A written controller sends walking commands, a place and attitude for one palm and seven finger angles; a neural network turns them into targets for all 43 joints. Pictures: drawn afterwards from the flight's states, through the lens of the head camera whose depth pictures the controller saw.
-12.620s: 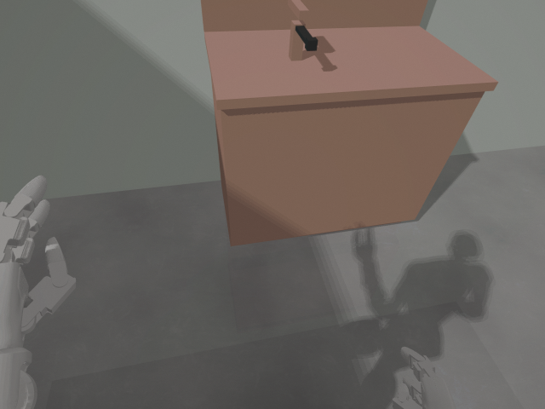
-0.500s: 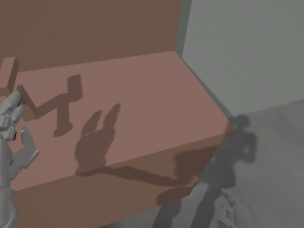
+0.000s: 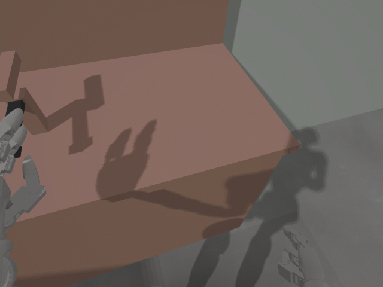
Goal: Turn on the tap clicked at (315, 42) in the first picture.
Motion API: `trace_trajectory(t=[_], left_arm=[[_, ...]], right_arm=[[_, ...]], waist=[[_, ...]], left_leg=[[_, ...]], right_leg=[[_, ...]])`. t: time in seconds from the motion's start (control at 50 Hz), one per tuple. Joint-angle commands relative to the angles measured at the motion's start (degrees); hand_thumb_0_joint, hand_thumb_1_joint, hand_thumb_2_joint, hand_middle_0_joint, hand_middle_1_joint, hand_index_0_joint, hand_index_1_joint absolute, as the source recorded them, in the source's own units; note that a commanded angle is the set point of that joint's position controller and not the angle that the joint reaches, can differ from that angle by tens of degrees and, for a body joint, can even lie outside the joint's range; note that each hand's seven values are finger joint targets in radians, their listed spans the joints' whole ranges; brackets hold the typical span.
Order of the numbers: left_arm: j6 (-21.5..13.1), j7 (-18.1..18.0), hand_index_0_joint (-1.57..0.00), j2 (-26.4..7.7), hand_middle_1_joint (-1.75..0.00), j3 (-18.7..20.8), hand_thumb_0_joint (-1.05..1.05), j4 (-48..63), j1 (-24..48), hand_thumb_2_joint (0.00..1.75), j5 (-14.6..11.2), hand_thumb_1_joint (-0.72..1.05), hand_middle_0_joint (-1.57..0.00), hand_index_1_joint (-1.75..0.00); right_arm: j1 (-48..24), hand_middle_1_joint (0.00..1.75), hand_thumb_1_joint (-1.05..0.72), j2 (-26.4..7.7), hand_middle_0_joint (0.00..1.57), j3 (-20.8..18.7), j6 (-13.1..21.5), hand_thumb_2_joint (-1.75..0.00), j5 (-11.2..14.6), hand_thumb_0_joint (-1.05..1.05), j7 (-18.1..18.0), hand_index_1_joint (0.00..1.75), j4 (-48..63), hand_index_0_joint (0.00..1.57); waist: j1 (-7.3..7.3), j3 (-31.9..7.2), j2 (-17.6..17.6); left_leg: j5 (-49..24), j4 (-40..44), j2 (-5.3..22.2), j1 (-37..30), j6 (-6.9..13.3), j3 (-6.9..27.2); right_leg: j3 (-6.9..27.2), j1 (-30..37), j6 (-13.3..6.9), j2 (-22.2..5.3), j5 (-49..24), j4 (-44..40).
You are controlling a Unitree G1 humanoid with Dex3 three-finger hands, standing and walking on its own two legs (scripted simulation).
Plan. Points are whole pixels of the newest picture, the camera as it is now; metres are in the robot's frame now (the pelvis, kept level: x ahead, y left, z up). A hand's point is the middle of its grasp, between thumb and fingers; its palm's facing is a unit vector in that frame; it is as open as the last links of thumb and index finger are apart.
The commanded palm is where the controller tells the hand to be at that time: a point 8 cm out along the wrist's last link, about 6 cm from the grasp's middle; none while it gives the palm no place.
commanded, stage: shuffle to correct the standing spot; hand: left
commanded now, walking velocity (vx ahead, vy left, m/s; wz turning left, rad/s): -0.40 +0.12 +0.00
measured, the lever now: (8, 149) +0.31 +0.37 +0.12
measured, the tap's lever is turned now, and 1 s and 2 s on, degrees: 0 0 0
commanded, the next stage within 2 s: come to a stop and stand still in 0.06 s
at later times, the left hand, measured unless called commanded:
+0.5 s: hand (15, 216) +0.18 +0.25 +0.17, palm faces +0.40 -0.84 -0.35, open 7.4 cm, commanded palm +0.11 +0.29 +0.18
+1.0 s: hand out of the picture +0.19 +0.28 +0.19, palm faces +0.39 -0.80 -0.46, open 7.4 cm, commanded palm +0.12 +0.30 +0.18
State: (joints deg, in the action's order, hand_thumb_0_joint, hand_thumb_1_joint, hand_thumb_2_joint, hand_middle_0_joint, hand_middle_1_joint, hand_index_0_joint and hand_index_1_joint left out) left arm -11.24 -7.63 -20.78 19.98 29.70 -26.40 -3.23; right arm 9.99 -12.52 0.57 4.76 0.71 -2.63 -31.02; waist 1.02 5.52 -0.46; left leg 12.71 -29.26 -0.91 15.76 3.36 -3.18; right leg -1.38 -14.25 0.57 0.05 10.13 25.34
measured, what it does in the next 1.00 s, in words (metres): steps on the spot: right foot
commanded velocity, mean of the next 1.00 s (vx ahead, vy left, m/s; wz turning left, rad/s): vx -0.02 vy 0.00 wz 0.00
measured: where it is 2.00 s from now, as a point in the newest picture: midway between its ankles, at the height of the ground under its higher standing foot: outside the picture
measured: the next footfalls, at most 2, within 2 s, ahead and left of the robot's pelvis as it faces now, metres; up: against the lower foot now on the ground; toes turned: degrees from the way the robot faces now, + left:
right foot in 0.46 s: -0.04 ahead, -0.09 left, +0.00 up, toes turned -2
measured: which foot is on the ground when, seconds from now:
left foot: down 0.00-1.00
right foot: down 0.00-0.22, up 0.24-0.44, down 0.46-1.00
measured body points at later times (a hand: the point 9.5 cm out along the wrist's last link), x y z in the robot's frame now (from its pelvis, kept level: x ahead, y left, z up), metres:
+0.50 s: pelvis -0.05 +0.02 +0.00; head -0.03 +0.01 +0.45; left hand +0.15 +0.29 +0.19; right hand +0.11 -0.19 -0.09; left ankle +0.03 +0.08 -0.73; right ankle -0.08 -0.09 -0.74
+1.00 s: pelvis -0.06 +0.02 +0.00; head -0.03 +0.04 +0.45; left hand +0.16 +0.32 +0.21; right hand +0.11 -0.21 -0.07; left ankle -0.01 +0.10 -0.74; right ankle -0.08 -0.09 -0.74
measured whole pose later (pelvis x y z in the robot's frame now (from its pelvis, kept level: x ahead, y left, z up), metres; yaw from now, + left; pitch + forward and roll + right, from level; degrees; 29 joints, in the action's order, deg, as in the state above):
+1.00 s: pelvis -0.06 +0.02 +0.00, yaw -3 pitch -1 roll -2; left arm -13.3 -5.0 -27.8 24.3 23.8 -17.2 -0.9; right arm 12.4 -11.1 0.5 6.6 0.7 -2.3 -33.5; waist 2.7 3.2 1.2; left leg 11.3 -28.2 -1.8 16.2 2.9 0.6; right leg -0.5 -8.6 -0.6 2.2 14.6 23.8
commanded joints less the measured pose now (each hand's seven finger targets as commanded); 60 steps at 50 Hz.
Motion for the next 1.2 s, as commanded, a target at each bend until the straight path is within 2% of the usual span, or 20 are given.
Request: trace_trajectory(t=[0.0, 0.12, 0.2, 0.24, 0.28, 0.38, 0.44, 0.5, 0.52, 0.62, 0.7, 0.9, 0.92, 0.94, 0.96, 0.98, 1.0, 1.06, 1.14, 1.18], left_arm=[[-4.73, -1.06, -0.2, -10.5, -0.3, 7.89, 0.0, 14.32, 1.55, 0.9, 0.05, 0.9, -0.2, -0.3], [-6.8, -1.34, -0.2, -11.26, -0.3, 9.76, 0.0, 15.95, 0.39, 0.9, 0.47, 0.9, -0.2, -0.3], [-6.05, -1.02, -0.2, -10.37, -0.3, 10.58, 0.0, 14.63, 2.06, 0.9, 0.88, 0.9, -0.2, -0.3], [-5.27, -1.33, -0.2, -10.01, -0.3, 10.24, 0.0, 13.49, 4.32, 0.9, 0.75, 0.9, -0.2, -0.3], [-4.2, -1.4, -0.2, -7.5, -0.3, 7.34, 0.0, 12.43, 4.02, 0.9, 0.47, 0.9, -0.2, -0.3], [-1.41, -1.35, -0.2, -6.07, -0.3, 3.55, 0.0, 11.91, 6.7, 0.9, 1.37, 0.9, -0.2, -0.3], [-0.64, -1.3, -0.2, -8.94, -0.3, 5.55, 0.0, 9.73, 6.53, 0.9, 1.55, 0.9, -0.2, -0.3], [0.18, -0.92, -0.2, -7.66, -0.3, 5.44, 0.0, 8.3, 2.96, 0.9, 0.18, 0.9, -0.2, -0.3], [0.36, -0.99, -0.2, -7.67, -0.3, 6.17, 0.0, 8.41, 1.64, 0.9, -0.27, 0.9, -0.2, -0.3], [-1.05, -1.49, -0.2, -8.85, -0.3, 7.22, 0.0, 8.74, 4.13, 0.9, -0.38, 0.9, -0.2, -0.3], [-1.63, -1.39, -0.2, -10.02, -0.3, 6.87, 0.0, 12.67, 4.93, 0.9, -0.04, 0.9, -0.2, -0.3], [-2.19, -1.35, -0.2, -8.74, -0.3, 7.14, 0.0, 10.53, -0.18, 0.9, -0.28, 0.9, -0.2, -0.3], [-8.89, -0.46, -0.2, -54.23, -0.3, 39.21, 0.0, 23.23, 59.11, 0.9, 7.82, 0.9, -0.2, -0.3], [-6.74, 1.93, -0.2, -20.43, -0.3, 16.93, 0.0, -9.13, 29.12, 0.9, 2.78, 0.9, -0.2, -0.3], [-5.94, 1.42, -0.2, -16.05, -0.3, 15.15, 0.0, -2.95, 18.6, 0.9, 0.28, 0.9, -0.2, -0.3], [-5.16, 1.87, -0.2, -12.1, -0.3, 9.53, 0.0, -7.56, 18.37, 0.9, 1.21, 0.9, -0.2, -0.3], [-4.93, 2.59, -0.2, -9.98, -0.3, 6.38, 0.0, -4.1, 15.99, 0.9, 0.77, 0.9, -0.2, -0.3], [-3.27, 3.31, -0.2, -2.34, -0.3, -1.59, 0.0, 1.66, 5.29, 0.9, 0.07, 0.9, -0.2, -0.3], [-2.4, 1.94, -0.2, -9.31, -0.3, 4.92, 0.0, 3.32, 3.97, 0.9, 0.82, 0.9, -0.2, -0.3], [-3.12, 1.14, -0.2, -12.59, -0.3, 9.48, 0.0, 4.13, 6.19, 0.9, 0.59, 0.9, -0.2, -0.3]], right_arm=[[-3.37, 0.3, -0.9, -6.4, 0.2, -3.09, 2.88, -0.9, -0.04, 0.0, -0.27, 0.3, 9.29, 0.2], [-2.3, 0.3, -0.9, -7.13, 0.2, -3.19, 3.16, -0.9, -0.46, 0.0, -0.48, 0.3, 9.13, 0.2], [-2.57, 0.3, -0.9, -6.76, 0.2, -2.97, 4.41, -0.9, 0.07, 0.0, -0.87, 0.3, 9.01, 0.2], [-1.22, 0.3, -0.9, -5.81, 0.2, -3.08, 5.22, -0.9, -0.05, 0.0, -0.57, 0.3, 7.46, 0.2], [-0.68, 0.3, -0.9, -5.83, 0.2, -3.09, 5.85, -0.9, -0.02, 0.0, -0.24, 0.3, 6.38, 0.2], [-2.29, 0.3, -0.9, -5.62, 0.2, -2.15, 5.82, -0.9, -0.41, 0.0, 0.61, 0.3, 5.58, 0.2], [-2.91, 0.3, -0.9, -5.18, 0.2, -2.32, 4.55, -0.9, -0.59, 0.0, 0.89, 0.3, 5.78, 0.2], [-2.4, 0.3, -0.9, -5.21, 0.2, -3.02, 3.61, -0.9, 0.42, 0.0, 0.76, 0.3, 6.01, 0.2], [-2.17, 0.3, -0.9, -5.12, 0.2, -2.81, 3.01, -0.9, 0.55, 0.0, 0.77, 0.3, 5.49, 0.2], [-3.41, 0.3, -0.9, -5.65, 0.2, -2.67, 3.03, -0.9, 0.72, 0.0, 0.17, 0.3, 4.85, 0.2], [-3.85, 0.3, -0.9, -5.36, 0.2, -2.49, 3.4, -0.9, 0.81, 0.0, -0.28, 0.3, 5.66, 0.2], [-2.89, 0.3, -0.9, -5.88, 0.2, -3.09, 2.74, -0.9, 0.85, 0.0, 0.14, 0.3, 6.4, 0.2], [1.04, 0.3, -0.9, -8.6, 0.2, -3.12, 5.94, -0.9, -2.31, 0.0, 0.24, 0.3, 6.87, 0.2], [-2.58, 0.3, -0.9, -1.76, 0.2, -0.03, 6.0, -0.9, -0.26, 0.0, 0.38, 0.3, 3.54, 0.2], [-2.54, 0.3, -0.9, -4.73, 0.2, -3.41, 5.67, -0.9, 0.61, 0.0, 0.75, 0.3, 5.22, 0.2], [0.49, 0.3, -0.9, -6.84, 0.2, -3.81, 6.37, -0.9, 0.34, 0.0, 1.09, 0.3, 5.51, 0.2], [-0.07, 0.3, -0.9, -7.1, 0.2, -3.92, 6.22, -0.9, 0.7, 0.0, 1.64, 0.3, 6.0, 0.2], [-2.38, 0.3, -0.9, -6.19, 0.2, -3.42, 5.92, -0.9, 1.46, 0.0, 3.78, 0.3, 7.82, 0.2], [-4.14, 0.3, -0.9, -6.52, 0.2, -2.89, 5.02, -0.9, 0.62, 0.0, 2.44, 0.3, 9.27, 0.2], [-5.17, 0.3, -0.9, -6.1, 0.2, -2.5, 4.39, -0.9, 0.27, 0.0, 0.94, 0.3, 9.53, 0.2]], waist=[[0.26, -11.34, 0.39], [-0.72, -10.83, -0.17], [-0.51, -10.9, -11.51], [-1.02, -9.8, -8.79], [-1.45, -10.47, -4.89], [-0.28, -9.24, -11.2], [-0.05, -8.99, -3.69], [-0.79, -7.28, 9.51], [-1.17, -6.99, 10.68], [-1.19, -8.69, -1.89], [-0.68, -11.12, -8.35], [-0.82, -10.65, -4.62], [1.75, -0.67, 2.97], [-0.53, -12.4, 1.76], [1.56, -14.51, -6.82], [0.68, -17.53, -7.56], [0.96, -18.18, -10.48], [1.28, -16.27, -5.37], [1.04, -10.85, 8.52], [0.57, -8.87, 7.9]], left_leg=[[-5.29, 0.93, 5.84, 0.96, -1.93, 7.35], [7.88, 2.65, 6.47, 5.4, -0.64, 10.74], [23.83, 19.63, 16.49, 13.6, 2.62, 19.82], [23.31, 20.06, 16.72, 8.06, 2.55, 19.95], [18.51, 17.36, 15.19, -1.42, 1.78, 18.21], [25.4, 20.56, 10.46, -1.21, -4.62, 14.93], [18.14, 12.3, 6.56, 2.63, -4.71, 9.38], [6.23, -10.14, 1.77, -2.64, -2.86, 5.66], [4.27, -12.53, 2.11, -1.65, -2.57, 5.56], [-10.37, 4.94, 5.25, -4.8, -0.97, 8.62], [-23.8, 5.5, 7.96, -9.44, 0.78, 12.81], [-5.1, 7.61, 6.25, -3.13, -0.94, 10.7], [-13.92, -0.04, 5.15, 3.5, -0.41, 6.27], [-20.22, 3.6, 2.06, -7.26, -1.23, 6.82], [-24.74, 3.19, 4.07, -12.9, -2.55, 6.53], [-25.32, 1.63, 5.13, -12.65, -2.42, 6.5], [-25.63, 1.86, 5.66, -13.03, -1.72, 7.07], [-20.24, 4.2, 6.78, -10.76, -0.79, 8.06], [-0.02, 7.81, 5.74, -3.84, -1.79, 8.18], [4.76, 8.69, 4.86, -2.96, -1.8, 8.11]], right_leg=[[9.49, 2.98, -4.88, -9.61, -11.6, -1.27], [8.71, -1.73, -5.32, -8.95, 0.13, 1.87], [0.99, 4.65, -0.44, 0.13, 11.27, 22.04], [2.68, -2.25, -0.56, 0.44, 14.77, 26.65], [2.58, -7.48, -0.55, -0.07, 15.04, 21.66], [-2.33, 4.42, -2.19, 2.52, 11.9, -2.5], [1.81, 12.44, -4.41, -1.3, 6.5, -11.7], [14.89, -2.58, -10.38, -13.02, 9.1, -16.02], [13.98, -3.28, -11.11, -14.26, 5.68, -14.88], [4.52, 4.45, -3.24, -4.42, -5.66, -1.77], [2.38, 4.75, -1.31, -1.74, -9.11, 1.76], [4.31, 9.39, -2.61, -3.09, -5.09, -4.9], [7.21, -2.83, 0.02, -5.46, -11.72, -10.72], [7.48, -0.25, -3.68, -6.09, -11.83, -4.56], [7.88, 3.15, -4.21, -3.94, -16.4, -1.17], [8.1, 4.45, -3.63, -3.58, -13.91, -0.54], [7.2, 4.05, -2.15, -3.73, -12.19, -0.59], [4.96, 4.28, -0.98, -2.55, -6.91, -1.07], [5.57, 2.18, -1.4, -2.66, 3.64, -6.6], [5.67, 0.0, -1.85, -3.25, 9.46, -8.18]])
